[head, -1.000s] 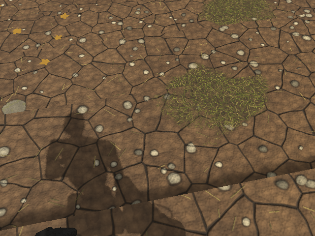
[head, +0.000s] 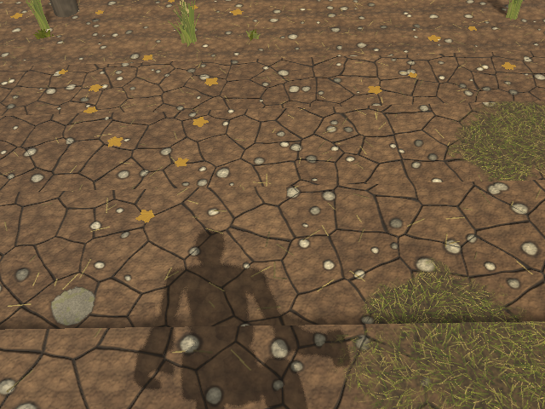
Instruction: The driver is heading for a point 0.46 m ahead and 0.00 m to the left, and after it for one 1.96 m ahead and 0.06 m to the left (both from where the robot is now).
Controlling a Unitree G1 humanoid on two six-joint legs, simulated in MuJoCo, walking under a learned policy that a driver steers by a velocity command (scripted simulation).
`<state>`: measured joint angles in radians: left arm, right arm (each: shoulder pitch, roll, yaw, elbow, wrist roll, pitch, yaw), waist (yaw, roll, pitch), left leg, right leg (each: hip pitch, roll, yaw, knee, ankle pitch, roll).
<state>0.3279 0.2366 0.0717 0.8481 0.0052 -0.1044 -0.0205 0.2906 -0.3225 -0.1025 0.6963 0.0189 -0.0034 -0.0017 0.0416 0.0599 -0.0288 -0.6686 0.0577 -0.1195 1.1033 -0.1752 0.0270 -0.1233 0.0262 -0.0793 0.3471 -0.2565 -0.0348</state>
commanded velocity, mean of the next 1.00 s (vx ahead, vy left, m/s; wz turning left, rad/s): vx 0.30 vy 0.00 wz -0.07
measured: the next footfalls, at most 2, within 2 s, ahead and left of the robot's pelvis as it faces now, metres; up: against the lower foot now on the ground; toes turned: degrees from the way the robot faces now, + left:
left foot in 0.36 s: +0.35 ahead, +0.21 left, -0.16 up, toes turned +11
right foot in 0.74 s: +0.55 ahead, +0.00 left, -0.16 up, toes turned -3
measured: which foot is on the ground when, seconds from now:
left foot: up 0.00-0.34, down 0.36-0.76, up 0.78-1.00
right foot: down 0.00-0.36, up 0.38-0.72, down 0.74-1.00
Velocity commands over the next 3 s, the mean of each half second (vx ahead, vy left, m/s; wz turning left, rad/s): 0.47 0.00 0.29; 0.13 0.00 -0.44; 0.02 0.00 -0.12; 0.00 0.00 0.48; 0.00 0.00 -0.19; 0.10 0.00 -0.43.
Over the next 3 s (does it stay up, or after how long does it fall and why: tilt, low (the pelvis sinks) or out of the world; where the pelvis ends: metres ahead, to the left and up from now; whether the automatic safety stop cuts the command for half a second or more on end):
stays up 0.54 0.17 -0.17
